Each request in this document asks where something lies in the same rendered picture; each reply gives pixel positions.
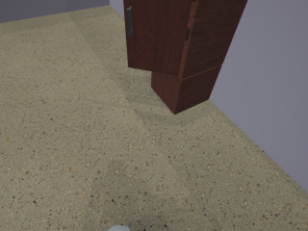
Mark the handle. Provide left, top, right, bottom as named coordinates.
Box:
left=126, top=6, right=133, bottom=37

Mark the cupboard door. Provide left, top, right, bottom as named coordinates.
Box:
left=123, top=0, right=193, bottom=76

